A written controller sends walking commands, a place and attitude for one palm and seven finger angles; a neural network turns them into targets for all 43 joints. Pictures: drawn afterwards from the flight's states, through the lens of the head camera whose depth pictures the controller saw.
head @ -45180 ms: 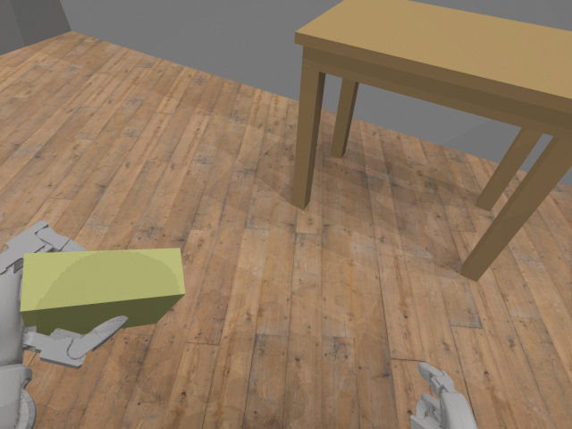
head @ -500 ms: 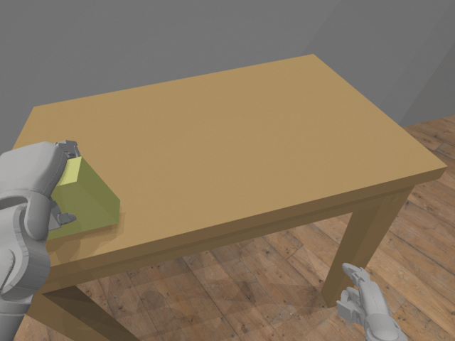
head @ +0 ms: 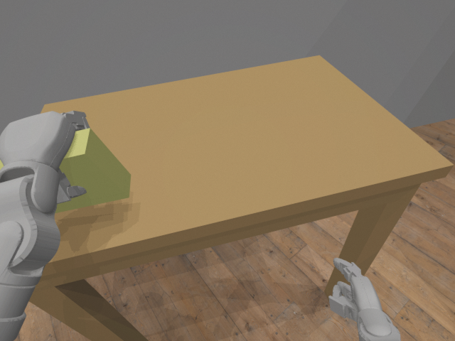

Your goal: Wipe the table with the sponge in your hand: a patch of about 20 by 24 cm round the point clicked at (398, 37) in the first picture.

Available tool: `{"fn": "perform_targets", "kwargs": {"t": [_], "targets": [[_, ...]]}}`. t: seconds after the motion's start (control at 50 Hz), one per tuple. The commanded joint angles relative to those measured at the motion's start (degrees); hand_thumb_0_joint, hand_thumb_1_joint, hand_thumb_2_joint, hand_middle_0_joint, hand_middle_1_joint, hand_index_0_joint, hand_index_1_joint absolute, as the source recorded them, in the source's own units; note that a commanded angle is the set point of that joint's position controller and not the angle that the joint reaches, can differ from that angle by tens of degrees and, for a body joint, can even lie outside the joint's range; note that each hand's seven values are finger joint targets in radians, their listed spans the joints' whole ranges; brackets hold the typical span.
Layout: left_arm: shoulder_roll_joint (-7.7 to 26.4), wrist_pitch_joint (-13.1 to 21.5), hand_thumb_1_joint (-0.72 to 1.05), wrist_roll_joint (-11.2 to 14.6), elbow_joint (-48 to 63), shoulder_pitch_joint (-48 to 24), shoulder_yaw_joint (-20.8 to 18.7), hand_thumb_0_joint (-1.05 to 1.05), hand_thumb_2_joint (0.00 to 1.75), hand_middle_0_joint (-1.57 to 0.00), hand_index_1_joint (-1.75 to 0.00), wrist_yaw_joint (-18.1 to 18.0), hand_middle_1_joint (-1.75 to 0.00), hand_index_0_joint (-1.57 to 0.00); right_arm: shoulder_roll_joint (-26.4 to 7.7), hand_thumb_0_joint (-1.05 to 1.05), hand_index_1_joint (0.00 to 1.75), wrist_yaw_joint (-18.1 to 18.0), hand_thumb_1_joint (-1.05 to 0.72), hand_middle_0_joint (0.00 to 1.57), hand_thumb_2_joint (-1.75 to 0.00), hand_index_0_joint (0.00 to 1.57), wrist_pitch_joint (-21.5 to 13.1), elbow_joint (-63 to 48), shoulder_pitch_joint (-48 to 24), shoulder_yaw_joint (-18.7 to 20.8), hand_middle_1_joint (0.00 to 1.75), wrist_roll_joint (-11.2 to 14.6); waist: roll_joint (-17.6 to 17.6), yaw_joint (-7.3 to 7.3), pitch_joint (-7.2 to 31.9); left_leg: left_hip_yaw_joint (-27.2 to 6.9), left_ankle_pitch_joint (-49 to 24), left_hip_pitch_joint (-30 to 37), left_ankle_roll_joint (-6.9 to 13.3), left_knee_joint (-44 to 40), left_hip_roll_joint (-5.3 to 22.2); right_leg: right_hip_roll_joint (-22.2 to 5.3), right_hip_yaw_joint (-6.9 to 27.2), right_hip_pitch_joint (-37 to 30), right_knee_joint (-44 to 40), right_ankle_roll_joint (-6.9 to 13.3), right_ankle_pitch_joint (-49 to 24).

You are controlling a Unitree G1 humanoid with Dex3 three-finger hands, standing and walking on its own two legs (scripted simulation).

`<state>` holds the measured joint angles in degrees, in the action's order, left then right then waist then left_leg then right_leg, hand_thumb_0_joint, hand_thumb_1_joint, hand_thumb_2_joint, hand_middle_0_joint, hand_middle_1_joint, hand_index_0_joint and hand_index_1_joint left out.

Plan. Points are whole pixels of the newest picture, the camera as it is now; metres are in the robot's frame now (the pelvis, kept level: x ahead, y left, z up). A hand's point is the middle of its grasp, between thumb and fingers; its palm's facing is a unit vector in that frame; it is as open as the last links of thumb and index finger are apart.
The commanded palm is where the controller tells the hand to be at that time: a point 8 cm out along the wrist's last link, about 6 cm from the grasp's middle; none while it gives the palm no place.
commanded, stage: lift the sponge slowly off the table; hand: left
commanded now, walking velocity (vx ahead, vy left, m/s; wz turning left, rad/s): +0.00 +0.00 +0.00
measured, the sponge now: (78, 181) +0.28 +0.31 +0.16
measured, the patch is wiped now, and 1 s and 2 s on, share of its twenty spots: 0.90 0.90 0.90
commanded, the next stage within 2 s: bring the sponge back beside the body in 0.62 s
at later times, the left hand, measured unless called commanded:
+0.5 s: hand (69, 138) +0.29 +0.29 +0.25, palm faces +0.26 -0.03 -0.97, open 9.3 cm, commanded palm +0.23 +0.30 +0.32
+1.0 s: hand (70, 148) +0.27 +0.27 +0.25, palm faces +0.25 -0.03 -0.97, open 9.3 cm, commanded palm +0.21 +0.29 +0.31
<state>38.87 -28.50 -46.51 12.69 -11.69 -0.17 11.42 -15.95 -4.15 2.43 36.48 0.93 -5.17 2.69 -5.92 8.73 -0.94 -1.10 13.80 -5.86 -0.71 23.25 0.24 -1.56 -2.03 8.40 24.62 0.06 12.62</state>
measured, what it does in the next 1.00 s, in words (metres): stands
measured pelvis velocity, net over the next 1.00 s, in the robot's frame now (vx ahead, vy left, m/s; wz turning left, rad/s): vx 0.01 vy -0.01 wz -0.01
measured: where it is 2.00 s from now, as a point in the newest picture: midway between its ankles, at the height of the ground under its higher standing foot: outside the picture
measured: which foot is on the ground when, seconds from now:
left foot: down 0.00-1.00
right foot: down 0.00-1.00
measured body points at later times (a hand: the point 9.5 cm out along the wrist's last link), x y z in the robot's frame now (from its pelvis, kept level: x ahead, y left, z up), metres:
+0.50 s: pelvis +0.00 -0.01 +0.00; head -0.01 -0.06 +0.45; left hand +0.27 +0.29 +0.30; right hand +0.27 -0.19 -0.07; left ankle -0.01 +0.13 -0.74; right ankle +0.01 -0.12 -0.74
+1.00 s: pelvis +0.01 -0.01 +0.00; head +0.00 -0.07 +0.44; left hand +0.25 +0.27 +0.30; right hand +0.27 -0.20 -0.08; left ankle -0.01 +0.13 -0.74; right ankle +0.01 -0.12 -0.74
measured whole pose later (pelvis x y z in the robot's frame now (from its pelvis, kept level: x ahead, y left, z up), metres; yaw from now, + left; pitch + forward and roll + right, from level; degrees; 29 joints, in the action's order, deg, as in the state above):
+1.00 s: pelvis +0.01 -0.01 +0.00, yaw -1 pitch -3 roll +1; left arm 41.9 -31.1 -43.3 21.7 -10.0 -3.1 15.4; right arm -16.6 -3.2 4.6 33.7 0.8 -5.2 3.4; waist -7.0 9.2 0.1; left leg -0.9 15.3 -6.9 -1.7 25.1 1.3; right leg -0.6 -1.8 10.2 27.6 1.0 14.6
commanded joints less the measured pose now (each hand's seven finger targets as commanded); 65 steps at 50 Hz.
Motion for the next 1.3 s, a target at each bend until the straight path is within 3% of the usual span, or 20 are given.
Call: {"fn": "perform_targets", "kwargs": {"t": [0.0,0.04,0.1,0.22,0.3,0.34,0.5,0.52,0.6,0.68,0.8,0.82,0.84,0.9,0.96,1.1,1.12,1.18,1.22,1.28], "targets": [[15.0,-0.6,0.1,-2.0,10.5,-21.3,-9.3,0.0,1.3,-1.2,-1.6,-2.1,-1.6,-1.2,-5.7,0.0,0.3,-0.2,-0.9,0.2,-0.9,0.2,-3.0,-11.3,-14.5,2.2,0.3,0.6,0.4,-0.32,13.3,0.5,-12.3,-2.4,1.6,-4.3,-1.5,3.1,0.7,-7.3,-2.8,3.3,-6.7],[13.0,-1.1,0.1,-1.9,8.2,-21.6,-7.1,0.0,1.3,-1.2,-1.6,-1.8,-1.6,-1.2,-5.6,0.0,0.3,-0.3,-0.9,0.2,-0.9,0.2,-2.9,-10.7,-13.2,2.3,0.3,0.3,1.1,-0.61,13.0,1.1,-12.7,-2.3,1.6,-4.3,-1.9,2.7,-0.2,-7.3,-2.7,3.1,-6.8],[17.1,-1.5,0.1,-2.6,11.7,-23.4,-10.3,0.0,1.3,-1.2,-1.6,-1.8,-1.6,-1.2,-5.9,0.0,0.3,-0.3,-0.9,0.2,-0.9,0.2,-2.9,-11.7,-14.6,2.1,0.3,0.4,0.1,0.2,16.0,0.5,-13.1,-1.9,1.7,-3.8,-1.8,2.9,1.2,-8.8,-2.2,3.5,-7.8],[16.2,-2.4,0.1,-2.7,11.9,-25.8,-9.1,0.0,1.3,-1.2,-1.6,-1.2,-1.6,-1.2,-5.3,0.0,0.3,0.0,-0.9,0.2,-0.9,0.2,-2.9,-12.2,-13.8,1.5,0.3,0.4,0.4,0.72,17.5,1.1,-16.2,-1.8,1.7,-3.3,-2.4,2.3,0.0,-9.8,-1.3,3.5,-9.6],[18.2,-2.9,0.1,-2.2,11.4,-25.9,-11.0,0.0,1.3,-1.2,-1.6,-0.8,-1.6,-1.2,-5.6,0.0,0.3,0.1,-0.9,0.2,-0.9,0.2,-2.4,-11.8,-14.7,2.0,0.3,0.8,0.6,0.22,15.5,0.9,-14.3,-1.9,1.7,-3.1,-1.7,2.9,1.4,-8.2,-2.1,3.5,-8.9],[15.5,-3.4,0.1,-1.9,8.5,-25.2,-8.6,0.0,1.3,-1.2,-1.6,-0.2,-1.6,-1.2,-5.5,0.0,0.3,0.1,-0.9,0.2,-0.9,0.2,-1.9,-11.2,-13.6,1.9,0.3,0.7,1.4,-0.18,14.0,1.7,-15.4,-2.1,1.7,-3.0,-2.0,2.4,0.4,-7.8,-2.1,3.1,-10.0],[21.3,-3.9,0.1,-1.8,7.8,-27.7,-12.2,0.0,1.3,-1.2,-1.6,1.1,-1.6,-1.2,-6.4,0.0,0.3,0.0,-0.9,0.2,-0.9,0.2,-1.4,-12.2,-14.2,2.0,0.3,1.1,1.8,0.1,16.3,1.6,-14.6,-2.1,1.9,-1.6,-2.0,2.3,2.3,-8.1,-1.8,2.9,-10.3],[19.7,-4.0,0.1,-2.2,6.0,-29.3,-10.2,0.0,1.3,-1.2,-1.6,1.6,-1.6,-1.2,-6.0,0.0,0.3,-0.1,-0.9,0.2,-0.9,0.2,-1.5,-12.7,-13.0,1.4,0.3,0.9,2.7,0.36,17.0,1.9,-16.2,-2.8,2.0,-1.2,-2.7,1.4,1.3,-9.0,-0.9,2.9,-11.5],[20.0,-3.5,0.1,-1.3,10.5,-25.9,-11.2,0.0,1.3,-1.2,-1.6,2.9,-1.6,-1.2,-6.1,0.0,0.3,0.2,-0.9,0.2,-0.9,0.2,-1.5,-13.3,-14.6,2.1,0.3,1.4,-0.4,0.11,18.3,1.7,-17.0,-1.4,2.1,-0.7,-2.3,2.1,2.2,-9.1,-0.7,2.8,-13.9],[18.5,-2.9,0.1,-1.1,9.2,-26.1,-9.5,0.0,1.3,-1.2,-1.6,3.6,-1.6,-1.2,-6.1,0.0,0.3,-0.2,-0.9,0.2,-0.9,0.2,-1.3,-13.1,-12.9,1.9,0.3,1.0,2.5,-0.32,15.9,1.8,-16.2,-2.2,2.2,-1.1,-2.6,1.8,0.5,-8.0,-0.7,2.4,-13.0],[21.5,-2.2,0.1,-1.1,17.0,-21.5,-14.2,0.0,1.3,-1.2,-1.6,2.4,-1.6,-1.2,-5.8,0.0,0.3,0.3,-0.9,0.2,-0.9,0.2,-2.1,-14.1,-14.8,2.3,0.3,0.9,0.5,1.11,19.3,1.4,-19.1,-1.2,2.2,0.3,-2.3,2.0,2.5,-9.7,0.5,3.0,-16.1],[21.2,-2.4,0.1,-1.1,15.9,-20.6,-14.2,0.0,1.3,-1.2,-1.6,2.2,-1.6,-1.2,-5.3,0.0,0.3,0.3,-0.9,0.2,-0.9,0.2,-1.9,-14.3,-12.5,1.7,0.3,0.6,3.5,1.67,20.3,2.0,-20.6,-1.9,2.4,0.9,-3.0,1.1,1.4,-11.0,1.7,2.6,-17.3],[21.7,-2.5,0.1,-0.7,13.5,-18.1,-15.5,0.0,1.3,-1.2,-1.6,2.0,-1.6,-1.2,-5.6,0.0,0.3,0.5,-0.9,0.2,-0.9,0.2,-1.2,-12.8,-12.4,2.4,0.3,0.5,3.2,1.12,17.2,2.0,-19.9,-2.3,2.0,0.5,-2.4,1.7,1.5,-9.6,0.7,2.6,-17.1],[20.7,-2.4,0.1,0.6,19.5,-15.9,-16.0,0.0,1.3,-1.2,-1.6,1.3,-1.6,-1.2,-5.4,0.0,0.3,1.0,-0.9,0.2,-0.9,0.2,-1.4,-14.3,-15.2,2.4,0.3,1.1,1.2,1.39,17.8,1.7,-19.5,-1.6,1.8,0.7,-2.0,2.3,2.7,-8.9,0.5,2.8,-16.5],[18.6,-2.7,0.1,1.8,15.1,-12.8,-14.6,0.0,1.3,-1.2,-1.6,1.0,-1.6,-1.2,-5.5,0.0,0.3,1.0,-0.9,0.2,-0.9,0.2,-0.2,-13.4,-13.1,2.2,0.3,1.0,4.8,0.73,12.7,2.3,-16.4,-3.1,1.7,0.2,-1.9,1.9,1.6,-6.7,-0.7,2.1,-13.4],[16.9,-3.1,0.1,2.3,22.0,-12.4,-13.5,0.0,1.3,-1.2,-1.6,0.1,-1.6,-1.2,-5.1,0.0,0.3,0.6,-0.9,0.2,-0.9,0.2,-1.4,-14.9,-16.2,1.9,0.3,1.4,0.4,0.45,14.5,1.7,-15.2,-1.6,1.7,-0.3,-1.6,2.5,2.5,-6.5,-0.8,2.5,-11.3],[17.0,-3.1,0.1,2.1,21.2,-13.2,-13.4,0.0,1.3,-1.2,-1.6,-0.2,-1.6,-1.2,-4.9,0.0,0.3,0.4,-0.9,0.2,-0.9,0.2,-1.4,-15.1,-13.7,1.4,0.3,1.1,2.7,1.07,15.6,1.8,-15.9,-2.0,1.8,-0.3,-2.1,1.7,1.1,-7.6,0.0,2.4,-10.6],[17.9,-2.7,0.1,2.0,20.8,-12.8,-13.9,0.0,1.3,-1.2,-1.6,-0.9,-1.6,-1.2,-5.2,0.0,0.3,-0.1,-0.9,0.2,-0.9,0.2,-1.2,-14.1,-14.3,1.9,0.3,0.7,1.8,0.87,12.6,1.8,-12.8,-2.2,1.8,-1.1,-2.0,2.1,1.3,-5.9,-1.3,2.4,-7.4],[18.0,-2.8,0.1,1.2,23.8,-14.3,-13.8,0.0,1.3,-1.2,-1.6,-1.7,-1.6,-1.2,-4.7,0.0,0.3,-0.2,-0.9,0.2,-0.9,0.2,-2.0,-15.0,-14.5,1.3,0.3,0.6,0.2,1.48,15.7,1.7,-14.0,-1.6,1.8,-0.9,-2.3,1.8,1.4,-7.6,-0.5,2.8,-7.2],[17.4,-2.8,0.1,1.6,22.8,-12.4,-13.8,0.0,1.3,-1.2,-1.6,-2.2,-1.6,-1.2,-4.8,0.0,0.3,-0.1,-0.9,0.2,-0.9,0.2,-1.4,-13.8,-14.9,1.8,0.3,0.5,0.2,1.1,12.6,1.6,-12.9,-1.8,1.4,-1.8,-1.8,2.3,1.2,-6.5,-1.6,2.7,-6.6]]}}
